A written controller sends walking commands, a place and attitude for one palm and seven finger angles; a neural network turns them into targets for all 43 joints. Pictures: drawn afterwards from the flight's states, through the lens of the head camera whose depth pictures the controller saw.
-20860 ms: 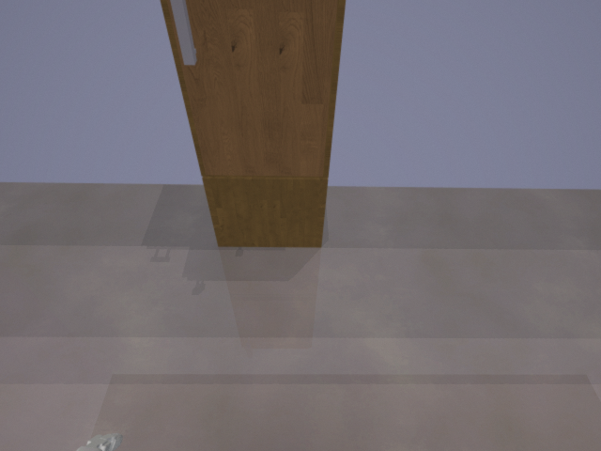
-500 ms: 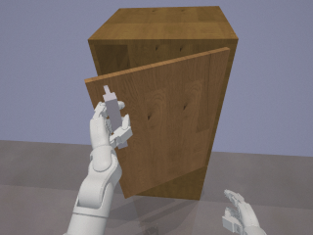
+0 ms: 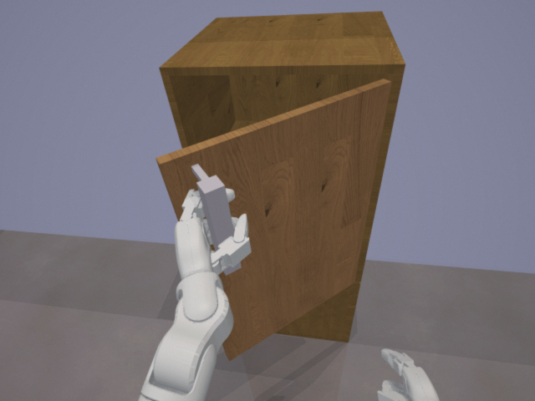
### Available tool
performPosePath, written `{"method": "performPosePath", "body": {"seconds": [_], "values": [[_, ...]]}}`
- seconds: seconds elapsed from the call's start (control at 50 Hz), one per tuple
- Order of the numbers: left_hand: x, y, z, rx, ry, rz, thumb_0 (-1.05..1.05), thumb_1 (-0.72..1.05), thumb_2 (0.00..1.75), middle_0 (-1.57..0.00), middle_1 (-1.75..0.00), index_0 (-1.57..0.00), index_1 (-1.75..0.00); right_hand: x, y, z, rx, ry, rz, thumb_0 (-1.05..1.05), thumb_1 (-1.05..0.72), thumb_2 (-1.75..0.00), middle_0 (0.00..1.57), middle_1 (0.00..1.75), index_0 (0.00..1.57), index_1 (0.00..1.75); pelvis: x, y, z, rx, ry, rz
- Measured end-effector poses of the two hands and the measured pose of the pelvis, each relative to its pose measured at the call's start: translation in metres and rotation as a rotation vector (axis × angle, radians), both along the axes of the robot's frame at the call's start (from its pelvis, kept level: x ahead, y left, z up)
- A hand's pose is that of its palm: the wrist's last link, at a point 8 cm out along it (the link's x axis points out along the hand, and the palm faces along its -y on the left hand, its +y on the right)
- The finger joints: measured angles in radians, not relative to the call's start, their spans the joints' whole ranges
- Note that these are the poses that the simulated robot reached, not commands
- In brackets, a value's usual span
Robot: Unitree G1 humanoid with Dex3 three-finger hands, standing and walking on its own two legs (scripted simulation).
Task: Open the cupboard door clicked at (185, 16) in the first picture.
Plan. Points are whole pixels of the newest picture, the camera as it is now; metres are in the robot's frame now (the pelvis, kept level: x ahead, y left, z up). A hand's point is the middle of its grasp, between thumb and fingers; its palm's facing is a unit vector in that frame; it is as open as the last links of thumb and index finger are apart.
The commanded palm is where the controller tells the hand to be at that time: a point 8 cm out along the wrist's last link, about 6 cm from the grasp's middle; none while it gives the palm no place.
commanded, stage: open thumb and fingers to let go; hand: left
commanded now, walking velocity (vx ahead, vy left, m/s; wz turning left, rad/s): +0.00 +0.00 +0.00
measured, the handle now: (214, 220) +0.32 +0.10 +0.15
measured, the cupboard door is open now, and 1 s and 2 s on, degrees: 40 44 41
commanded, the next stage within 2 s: slide the hand sideways off the handle in 0.64 s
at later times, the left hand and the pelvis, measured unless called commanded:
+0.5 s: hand (235, 236) +0.29 +0.07 +0.15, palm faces +0.26 -0.97 +0.01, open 14.3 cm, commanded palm +0.24 +0.11 +0.15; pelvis +0.01 +0.01 +0.00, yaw -1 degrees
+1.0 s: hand (233, 265) +0.25 +0.06 +0.15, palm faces -0.24 -0.97 -0.03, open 16.1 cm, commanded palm +0.23 +0.12 +0.15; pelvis -0.01 +0.04 +0.00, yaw -1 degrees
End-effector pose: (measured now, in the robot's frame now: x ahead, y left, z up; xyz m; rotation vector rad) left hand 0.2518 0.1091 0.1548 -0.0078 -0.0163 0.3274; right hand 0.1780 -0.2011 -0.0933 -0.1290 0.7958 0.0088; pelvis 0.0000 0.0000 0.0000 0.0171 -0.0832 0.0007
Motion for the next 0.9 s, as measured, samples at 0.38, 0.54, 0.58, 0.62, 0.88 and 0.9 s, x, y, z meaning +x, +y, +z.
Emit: {"method": "performPosePath", "body": {"seconds": [0.38, 0.54, 0.58, 0.62, 0.88, 0.9], "values": [[0.003, 0.005, -0.002, -0.008, -0.012, -0.046, 0.0, -0.34, 0.37, -0.32, -1.17, -0.31, -1.17, 0.018, 0.002, 0.015, -0.017, -0.058, -0.017, 0.01, -0.91, -0.9, 0.2, 0.3, 0.19, 0.3, 0.008, 0.007, 0.001, 0.001, 0.001, -0.009], [0.007, 0.007, -0.002, 0.0, -0.008, -0.071, -0.01, -0.47, 0.32, -0.29, -0.91, -0.27, -0.91, 0.025, 0.018, 0.019, -0.004, -0.071, 0.001, 0.01, -0.91, -0.9, 0.2, 0.3, 0.19, 0.3, 0.008, 0.017, 0.001, -0.003, 0.007, -0.011], [0.006, 0.008, -0.002, 0.002, -0.01, -0.08, -0.01, -0.48, 0.31, -0.31, -0.86, -0.3, -0.85, 0.025, 0.022, 0.018, 0.0, -0.068, 0.006, 0.01, -0.91, -0.9, 0.2, 0.3, 0.19, 0.3, 0.008, 0.019, 0.001, -0.004, 0.008, -0.012], [0.006, 0.009, -0.002, 0.003, -0.011, -0.089, -0.01, -0.49, 0.31, -0.34, -0.81, -0.33, -0.79, 0.024, 0.026, 0.018, 0.004, -0.064, 0.01, 0.01, -0.91, -0.9, 0.2, 0.3, 0.19, 0.3, 0.008, 0.021, 0.001, -0.005, 0.008, -0.013], [-0.009, 0.016, -0.003, 0.105, -0.047, -0.422, -0.01, -0.5, 0.3, -0.31, -0.48, -0.27, -0.46, 0.003, 0.037, 0.019, -0.006, -0.048, 0.0, 0.01, -0.91, -0.9, 0.2, 0.3, 0.2, 0.3, -0.004, 0.035, 0.0, -0.008, -0.011, -0.015], [-0.01, 0.017, -0.003, 0.119, -0.047, -0.472, -0.01, -0.5, 0.3, -0.29, -0.45, -0.25, -0.44, 0.001, 0.037, 0.02, -0.008, -0.055, -0.006, 0.01, -0.91, -0.9, 0.2, 0.3, 0.2, 0.3, -0.006, 0.036, 0.0, -0.009, -0.014, -0.015]]}}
